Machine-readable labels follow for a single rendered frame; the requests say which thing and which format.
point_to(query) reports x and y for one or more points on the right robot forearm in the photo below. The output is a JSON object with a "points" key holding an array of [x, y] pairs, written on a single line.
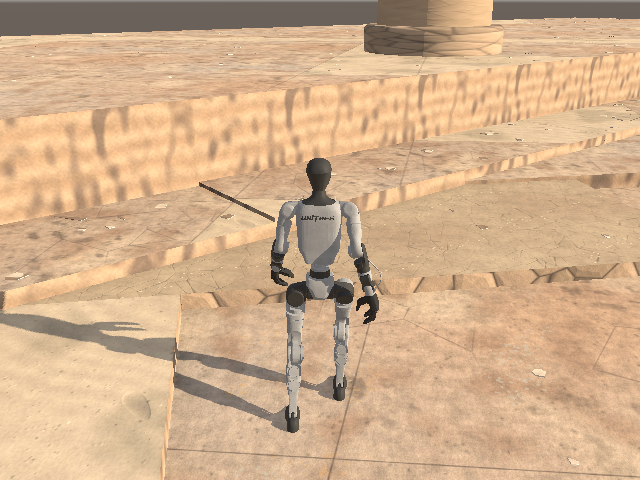
{"points": [[364, 273]]}

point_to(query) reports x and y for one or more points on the right robot hand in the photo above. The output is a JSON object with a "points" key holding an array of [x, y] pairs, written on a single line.
{"points": [[374, 307]]}

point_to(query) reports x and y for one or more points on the robot right upper arm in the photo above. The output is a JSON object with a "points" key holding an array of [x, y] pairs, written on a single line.
{"points": [[350, 211]]}

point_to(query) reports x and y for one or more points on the robot left upper arm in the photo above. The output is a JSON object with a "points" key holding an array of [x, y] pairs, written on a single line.
{"points": [[287, 211]]}

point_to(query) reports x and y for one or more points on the robot left foot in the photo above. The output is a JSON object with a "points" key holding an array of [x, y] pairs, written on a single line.
{"points": [[292, 423]]}

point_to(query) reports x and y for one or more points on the left robot hand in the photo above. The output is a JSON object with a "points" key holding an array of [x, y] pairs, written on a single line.
{"points": [[283, 271]]}

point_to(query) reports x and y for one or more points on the left robot forearm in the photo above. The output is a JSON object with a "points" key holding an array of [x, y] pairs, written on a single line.
{"points": [[276, 259]]}

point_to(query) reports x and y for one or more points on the humanoid robot torso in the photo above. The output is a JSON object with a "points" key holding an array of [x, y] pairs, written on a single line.
{"points": [[319, 238]]}

